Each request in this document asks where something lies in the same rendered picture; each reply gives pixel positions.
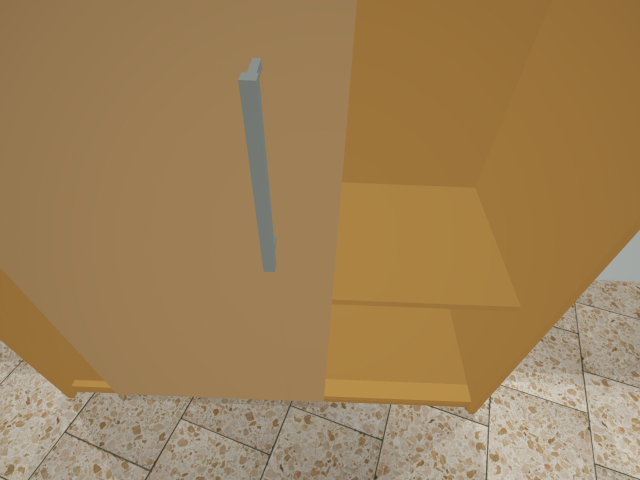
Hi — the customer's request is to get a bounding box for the handle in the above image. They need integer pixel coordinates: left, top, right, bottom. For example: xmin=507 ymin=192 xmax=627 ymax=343
xmin=238 ymin=58 xmax=277 ymax=272

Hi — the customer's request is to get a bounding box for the wardrobe door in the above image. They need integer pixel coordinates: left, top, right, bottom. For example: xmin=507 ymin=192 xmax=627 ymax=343
xmin=0 ymin=0 xmax=357 ymax=402
xmin=0 ymin=268 xmax=104 ymax=381

